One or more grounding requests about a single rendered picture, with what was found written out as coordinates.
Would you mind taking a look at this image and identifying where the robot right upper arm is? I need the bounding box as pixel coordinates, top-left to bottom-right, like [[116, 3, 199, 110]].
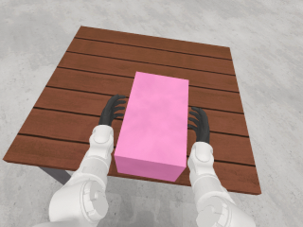
[[196, 196, 256, 227]]

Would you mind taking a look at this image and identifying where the right robot hand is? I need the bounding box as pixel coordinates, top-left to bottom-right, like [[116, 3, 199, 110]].
[[187, 107, 210, 144]]

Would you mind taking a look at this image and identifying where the right robot forearm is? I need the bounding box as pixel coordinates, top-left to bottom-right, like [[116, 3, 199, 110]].
[[187, 142, 238, 213]]

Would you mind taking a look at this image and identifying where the robot left upper arm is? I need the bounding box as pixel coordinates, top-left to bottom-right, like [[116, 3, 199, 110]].
[[32, 180, 109, 227]]

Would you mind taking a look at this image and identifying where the left robot forearm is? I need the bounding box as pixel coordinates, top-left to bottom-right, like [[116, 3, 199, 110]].
[[48, 125, 114, 221]]

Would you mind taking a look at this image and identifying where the left robot hand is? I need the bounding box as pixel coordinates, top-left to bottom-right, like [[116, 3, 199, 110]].
[[98, 94, 126, 127]]

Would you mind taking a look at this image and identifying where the carton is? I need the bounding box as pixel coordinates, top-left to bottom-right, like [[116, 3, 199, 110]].
[[114, 71, 189, 182]]

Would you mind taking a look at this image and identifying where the table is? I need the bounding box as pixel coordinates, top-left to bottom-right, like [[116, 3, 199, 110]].
[[2, 26, 262, 196]]

